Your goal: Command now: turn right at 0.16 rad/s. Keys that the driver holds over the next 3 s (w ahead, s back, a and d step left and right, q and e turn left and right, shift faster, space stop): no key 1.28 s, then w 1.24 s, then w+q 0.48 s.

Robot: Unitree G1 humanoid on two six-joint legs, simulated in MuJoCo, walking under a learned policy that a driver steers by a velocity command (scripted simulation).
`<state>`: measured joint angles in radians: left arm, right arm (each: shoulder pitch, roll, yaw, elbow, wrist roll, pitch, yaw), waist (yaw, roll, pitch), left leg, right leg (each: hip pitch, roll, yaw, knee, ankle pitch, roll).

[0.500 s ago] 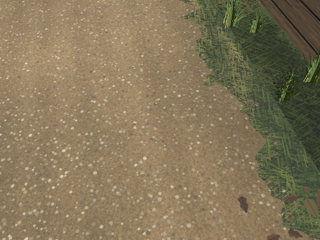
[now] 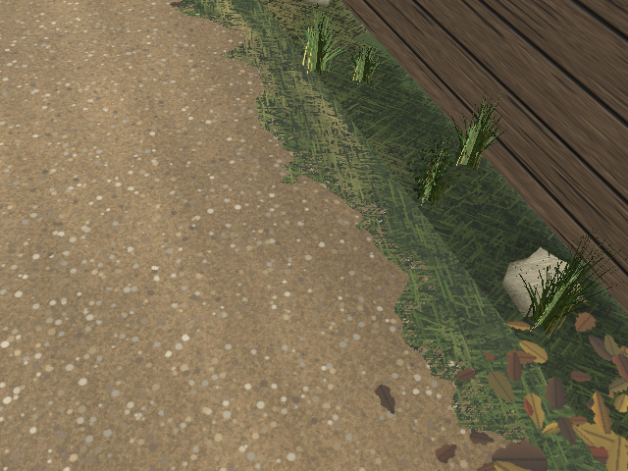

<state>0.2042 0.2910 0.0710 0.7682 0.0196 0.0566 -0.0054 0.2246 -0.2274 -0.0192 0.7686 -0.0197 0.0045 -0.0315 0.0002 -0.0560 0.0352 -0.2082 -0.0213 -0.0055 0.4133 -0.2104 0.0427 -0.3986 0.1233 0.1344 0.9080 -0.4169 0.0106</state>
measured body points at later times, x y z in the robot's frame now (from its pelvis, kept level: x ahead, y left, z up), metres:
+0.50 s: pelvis -0.02 -0.02 +0.00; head -0.02 -0.02 +0.45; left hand +0.05 +0.24 -0.14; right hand +0.03 -0.27 -0.15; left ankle +0.01 +0.09 -0.75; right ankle -0.04 -0.12 -0.75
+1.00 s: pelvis -0.02 -0.02 +0.00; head -0.01 -0.02 +0.45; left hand -0.02 +0.21 -0.16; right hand -0.01 -0.25 -0.16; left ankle +0.01 +0.09 -0.75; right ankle -0.04 -0.12 -0.75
